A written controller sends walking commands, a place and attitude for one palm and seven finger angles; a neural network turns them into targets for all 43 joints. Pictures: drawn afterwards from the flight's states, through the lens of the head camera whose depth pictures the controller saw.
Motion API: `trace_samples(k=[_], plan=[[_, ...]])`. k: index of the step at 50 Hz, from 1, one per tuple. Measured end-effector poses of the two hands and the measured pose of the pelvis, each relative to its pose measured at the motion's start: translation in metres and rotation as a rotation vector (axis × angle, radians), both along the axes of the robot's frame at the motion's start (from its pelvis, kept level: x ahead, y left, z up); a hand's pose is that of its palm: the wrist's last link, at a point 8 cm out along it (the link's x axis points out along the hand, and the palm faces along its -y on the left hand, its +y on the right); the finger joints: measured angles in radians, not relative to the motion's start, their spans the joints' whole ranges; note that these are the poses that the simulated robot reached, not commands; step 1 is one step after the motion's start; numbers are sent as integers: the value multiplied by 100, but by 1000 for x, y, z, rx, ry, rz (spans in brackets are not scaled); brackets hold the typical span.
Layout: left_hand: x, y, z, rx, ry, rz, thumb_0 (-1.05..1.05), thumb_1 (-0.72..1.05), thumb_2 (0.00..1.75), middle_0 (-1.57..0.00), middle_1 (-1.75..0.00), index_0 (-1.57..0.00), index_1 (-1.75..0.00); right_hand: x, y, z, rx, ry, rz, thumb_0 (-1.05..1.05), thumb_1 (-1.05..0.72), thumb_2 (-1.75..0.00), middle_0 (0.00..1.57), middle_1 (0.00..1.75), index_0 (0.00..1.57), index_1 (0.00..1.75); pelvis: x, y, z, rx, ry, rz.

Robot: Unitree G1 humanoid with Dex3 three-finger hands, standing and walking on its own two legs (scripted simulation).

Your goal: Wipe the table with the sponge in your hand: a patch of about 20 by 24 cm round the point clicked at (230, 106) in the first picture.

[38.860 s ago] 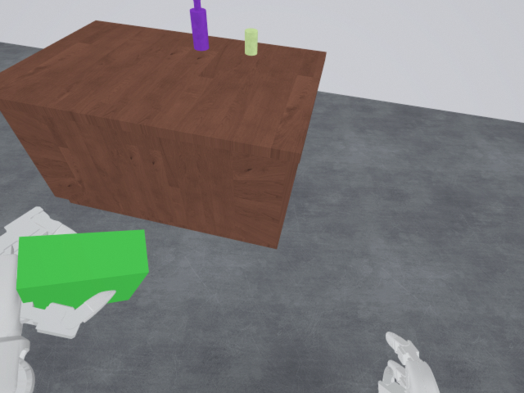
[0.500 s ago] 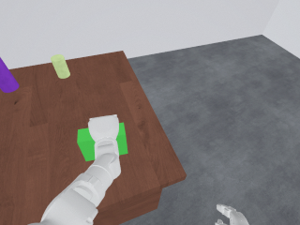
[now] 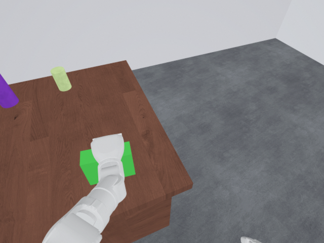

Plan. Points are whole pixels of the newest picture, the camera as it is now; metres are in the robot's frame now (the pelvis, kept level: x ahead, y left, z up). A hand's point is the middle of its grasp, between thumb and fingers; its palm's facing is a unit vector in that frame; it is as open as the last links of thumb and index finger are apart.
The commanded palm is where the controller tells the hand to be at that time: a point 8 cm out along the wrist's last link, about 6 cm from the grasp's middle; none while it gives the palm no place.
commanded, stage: wipe back along the third lane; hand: left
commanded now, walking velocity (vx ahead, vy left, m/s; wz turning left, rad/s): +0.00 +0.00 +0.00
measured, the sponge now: (110, 166) +0.35 +0.18 -0.06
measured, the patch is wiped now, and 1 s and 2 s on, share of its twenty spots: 1.00 1.00 1.00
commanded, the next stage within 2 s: slide back across to the middle lane in 1.04 s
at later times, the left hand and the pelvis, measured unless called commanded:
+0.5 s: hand (114, 164) +0.34 +0.17 -0.03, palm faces -0.09 -0.01 -1.00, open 9.1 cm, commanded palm +0.30 +0.14 +0.00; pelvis +0.01 -0.01 +0.00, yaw +1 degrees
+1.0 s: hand (114, 164) +0.34 +0.16 -0.03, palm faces -0.07 -0.01 -1.00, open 9.1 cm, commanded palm +0.29 +0.14 +0.00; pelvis +0.00 -0.01 +0.00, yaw +0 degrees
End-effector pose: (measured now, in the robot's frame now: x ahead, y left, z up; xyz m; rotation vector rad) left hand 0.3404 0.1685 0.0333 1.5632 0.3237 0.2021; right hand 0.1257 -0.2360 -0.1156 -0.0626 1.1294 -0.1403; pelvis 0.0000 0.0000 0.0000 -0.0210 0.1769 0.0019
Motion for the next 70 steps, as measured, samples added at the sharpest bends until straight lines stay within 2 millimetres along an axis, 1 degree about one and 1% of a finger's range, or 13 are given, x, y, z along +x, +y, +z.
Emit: trace_samples(k=[5, 16, 20, 23, 29, 41, 48, 57, 63, 70], plan=[[-7, -3, 0, -4, -4, -3, 0, -42, 110, -77, -154, -79, -154, 15, 0, 5, 7, -37, 15, 1, -91, -90, 20, 30, 20, 30, 2, -2, 1, 3, -9, 0], [-17, -9, -2, -4, -2, -6, 1, -42, 110, -77, -155, -79, -154, 62, 9, 19, 23, -134, 79, 1, -91, -90, 20, 30, 20, 30, 7, -5, 1, 7, -23, 10], [-18, -9, -2, -9, 1, -3, 1, -42, 110, -77, -154, -79, -154, 72, 12, 22, 25, -150, 95, 1, -91, -90, 20, 30, 20, 30, 8, -6, 0, 8, -23, 13], [-17, -9, -3, -9, 8, -1, 1, -42, 110, -77, -154, -79, -153, 75, 14, 22, 22, -152, 101, 1, -91, -90, 20, 30, 20, 30, 8, -7, 0, 8, -22, 15], [-16, -9, -4, -6, 9, -3, 1, -43, 110, -79, -153, -81, -152, 70, 13, 18, 20, -130, 101, 1, -91, -90, 20, 30, 20, 30, 8, -7, -2, 7, -16, 17], [-18, -10, -3, -3, -4, -7, 0, -43, 110, -79, -153, -81, -152, 39, 5, 7, 14, -72, 61, 1, -91, -90, 20, 30, 20, 30, 2, -7, -3, 6, -17, 12], [-20, -10, -3, -6, -7, -7, 0, -43, 110, -78, -154, -80, -153, 28, 2, 6, 9, -67, 42, 1, -91, -90, 20, 30, 20, 30, -3, -6, -3, 6, -20, 7], [-21, -11, -3, -6, -9, -8, 0, -43, 110, -78, -154, -80, -153, 26, 2, 7, 8, -80, 40, 1, -91, -90, 20, 30, 20, 30, -6, -6, -3, 6, -18, 4], [-21, -8, -3, -26, -8, -2, 1, -43, 110, -79, -153, -81, -152, 30, 4, 9, 6, -93, 38, 1, -91, -90, 20, 30, 20, 30, -5, -6, -2, 7, -20, 0], [-25, -2, 2, -57, -16, 10, 2, -44, 110, -80, -152, -82, -151, 38, 3, 16, 5, -121, 24, 1, -91, -90, 20, 30, 20, 30, 1, -6, 2, 10, -38, -13]])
